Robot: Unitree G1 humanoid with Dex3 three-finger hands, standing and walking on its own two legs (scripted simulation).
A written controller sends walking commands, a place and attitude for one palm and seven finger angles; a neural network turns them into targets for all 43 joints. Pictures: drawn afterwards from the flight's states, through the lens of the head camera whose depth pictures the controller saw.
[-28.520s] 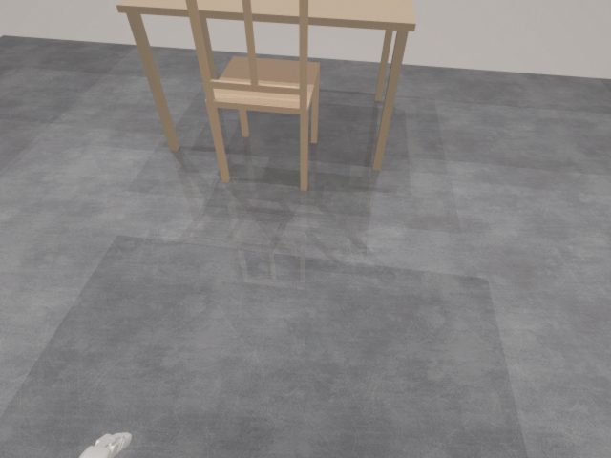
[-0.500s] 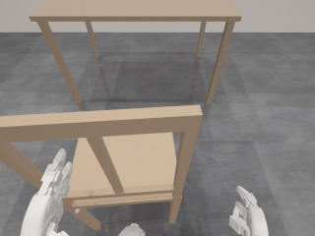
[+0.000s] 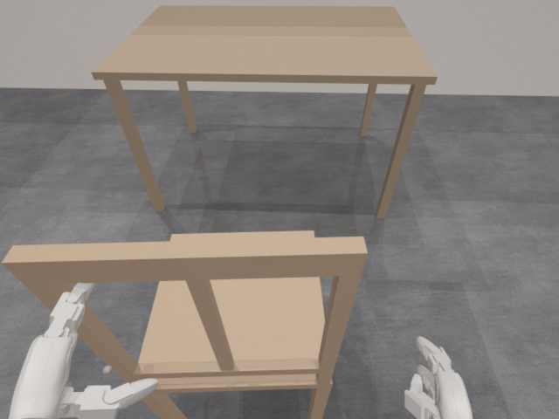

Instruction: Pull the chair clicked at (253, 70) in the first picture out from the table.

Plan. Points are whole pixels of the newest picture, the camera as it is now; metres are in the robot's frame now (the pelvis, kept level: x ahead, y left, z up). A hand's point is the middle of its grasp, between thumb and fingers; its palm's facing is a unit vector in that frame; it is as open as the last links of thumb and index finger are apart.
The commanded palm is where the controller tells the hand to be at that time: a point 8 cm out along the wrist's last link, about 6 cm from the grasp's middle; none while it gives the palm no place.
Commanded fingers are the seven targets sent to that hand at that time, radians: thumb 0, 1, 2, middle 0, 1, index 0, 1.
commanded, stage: draw the hand back to the body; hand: left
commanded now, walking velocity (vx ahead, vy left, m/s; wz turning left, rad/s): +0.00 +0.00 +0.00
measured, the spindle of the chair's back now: (214, 329) +0.27 +0.15 -0.06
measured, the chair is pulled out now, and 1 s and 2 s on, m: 0.72 0.71 0.72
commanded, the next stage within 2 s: step back with the hand held close in 0.72 s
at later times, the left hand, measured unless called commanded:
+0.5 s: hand (88, 347) +0.17 +0.25 +0.08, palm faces +0.34 -0.79 -0.51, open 7.0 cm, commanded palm +0.15 +0.29 +0.19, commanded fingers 0.00 0.90 0.90 -0.20 -0.30 -0.20 -0.30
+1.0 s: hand (90, 351) +0.16 +0.25 +0.09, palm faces +0.30 -0.80 -0.52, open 6.8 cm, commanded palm +0.13 +0.27 +0.19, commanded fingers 0.00 0.90 0.90 -0.20 -0.30 -0.20 -0.30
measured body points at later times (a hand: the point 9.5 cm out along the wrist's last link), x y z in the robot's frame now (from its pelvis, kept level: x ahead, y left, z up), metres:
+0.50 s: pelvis +0.02 -0.02 +0.01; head +0.02 -0.04 +0.46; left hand +0.15 +0.29 +0.12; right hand +0.23 -0.22 -0.07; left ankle +0.01 +0.12 -0.72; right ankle -0.03 -0.14 -0.72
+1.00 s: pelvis +0.00 -0.03 +0.01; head +0.03 -0.05 +0.46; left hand +0.14 +0.29 +0.12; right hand +0.21 -0.24 -0.07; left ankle +0.01 +0.12 -0.72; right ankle -0.03 -0.14 -0.72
